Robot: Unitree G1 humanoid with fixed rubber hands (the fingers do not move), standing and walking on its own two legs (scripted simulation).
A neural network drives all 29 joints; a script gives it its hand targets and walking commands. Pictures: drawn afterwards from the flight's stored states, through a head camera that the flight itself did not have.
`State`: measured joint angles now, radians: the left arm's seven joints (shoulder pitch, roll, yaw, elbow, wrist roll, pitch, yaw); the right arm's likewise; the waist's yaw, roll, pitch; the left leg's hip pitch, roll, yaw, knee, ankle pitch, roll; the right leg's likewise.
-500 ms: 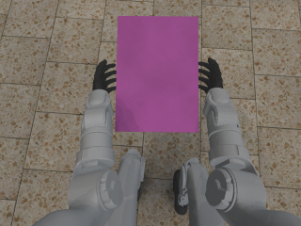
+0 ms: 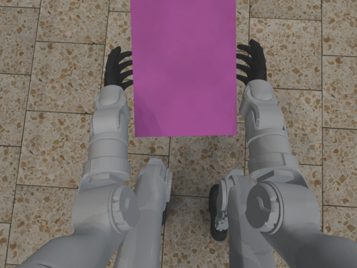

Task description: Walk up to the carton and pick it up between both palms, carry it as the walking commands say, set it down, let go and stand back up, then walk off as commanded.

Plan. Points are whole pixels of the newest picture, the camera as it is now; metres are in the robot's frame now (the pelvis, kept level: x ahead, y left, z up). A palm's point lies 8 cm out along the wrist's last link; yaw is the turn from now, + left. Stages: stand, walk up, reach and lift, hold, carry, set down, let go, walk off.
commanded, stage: set down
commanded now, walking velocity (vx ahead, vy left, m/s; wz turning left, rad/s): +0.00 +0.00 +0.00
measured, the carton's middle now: (184, 72) +0.52 +0.07 -0.16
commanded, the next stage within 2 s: none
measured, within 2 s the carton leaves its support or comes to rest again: neither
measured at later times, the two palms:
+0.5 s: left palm (124, 88) +0.47 +0.22 -0.17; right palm (240, 85) +0.51 -0.07 -0.17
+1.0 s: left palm (129, 89) +0.50 +0.23 -0.26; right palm (231, 88) +0.53 -0.06 -0.26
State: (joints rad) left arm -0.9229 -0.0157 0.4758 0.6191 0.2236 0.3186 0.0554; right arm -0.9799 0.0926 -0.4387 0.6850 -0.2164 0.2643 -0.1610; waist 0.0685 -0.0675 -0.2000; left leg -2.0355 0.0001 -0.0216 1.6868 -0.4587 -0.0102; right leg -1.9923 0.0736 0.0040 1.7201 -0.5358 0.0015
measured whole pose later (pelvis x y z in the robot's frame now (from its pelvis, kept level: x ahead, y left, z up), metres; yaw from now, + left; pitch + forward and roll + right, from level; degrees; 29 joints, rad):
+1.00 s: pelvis -0.02 +0.01 -0.11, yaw +0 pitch +44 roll -1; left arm -1.29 0.18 0.38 0.80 0.10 0.27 0.06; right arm -1.32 -0.09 -0.35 0.84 -0.08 0.22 -0.17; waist 0.08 -0.07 0.15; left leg -2.34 -0.01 -0.01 2.05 -0.49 0.01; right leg -2.28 0.08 0.01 2.09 -0.58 0.03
